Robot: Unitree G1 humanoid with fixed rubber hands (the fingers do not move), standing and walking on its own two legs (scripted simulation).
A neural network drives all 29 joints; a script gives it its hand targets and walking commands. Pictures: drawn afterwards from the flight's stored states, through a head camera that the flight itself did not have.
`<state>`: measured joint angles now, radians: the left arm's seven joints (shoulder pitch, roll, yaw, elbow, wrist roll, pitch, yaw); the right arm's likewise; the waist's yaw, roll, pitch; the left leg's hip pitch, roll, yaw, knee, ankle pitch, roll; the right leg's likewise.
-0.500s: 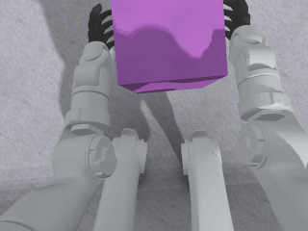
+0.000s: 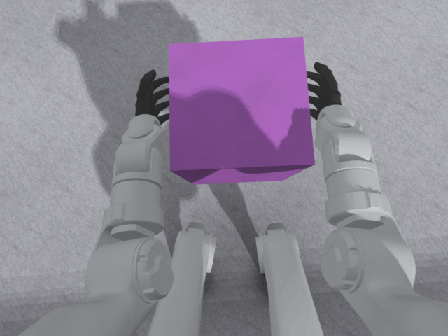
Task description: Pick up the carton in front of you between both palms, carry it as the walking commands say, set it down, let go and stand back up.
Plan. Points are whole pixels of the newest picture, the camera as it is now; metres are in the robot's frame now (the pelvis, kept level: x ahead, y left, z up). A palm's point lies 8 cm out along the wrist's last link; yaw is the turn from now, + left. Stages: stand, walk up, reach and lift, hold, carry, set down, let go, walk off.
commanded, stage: reach and lift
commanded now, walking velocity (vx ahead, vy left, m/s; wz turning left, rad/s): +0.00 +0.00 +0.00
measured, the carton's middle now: (237, 126) +0.48 +0.00 -0.13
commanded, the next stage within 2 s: none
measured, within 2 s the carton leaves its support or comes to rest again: neither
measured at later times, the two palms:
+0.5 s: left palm (97, 104) +0.42 +0.15 +0.11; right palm (376, 99) +0.43 -0.15 +0.10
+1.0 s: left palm out of the picture +0.38 +0.15 +0.25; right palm out of the picture +0.37 -0.15 +0.25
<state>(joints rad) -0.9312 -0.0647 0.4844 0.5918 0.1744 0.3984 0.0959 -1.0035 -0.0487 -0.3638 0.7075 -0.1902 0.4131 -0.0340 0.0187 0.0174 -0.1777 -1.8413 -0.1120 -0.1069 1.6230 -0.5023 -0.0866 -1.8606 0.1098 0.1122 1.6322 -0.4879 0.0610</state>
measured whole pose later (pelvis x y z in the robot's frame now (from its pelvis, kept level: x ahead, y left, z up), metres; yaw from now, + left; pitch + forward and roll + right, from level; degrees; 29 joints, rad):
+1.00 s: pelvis +0.09 +0.01 +0.24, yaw -1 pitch +2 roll +0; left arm -0.24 -0.15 0.25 0.40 0.21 0.53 0.04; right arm -0.23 0.15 -0.24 0.40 -0.22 0.54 -0.04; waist 0.00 0.00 -0.11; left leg -0.29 -0.05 -0.15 0.52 -0.26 -0.02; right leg -0.30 0.04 0.15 0.51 -0.25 0.02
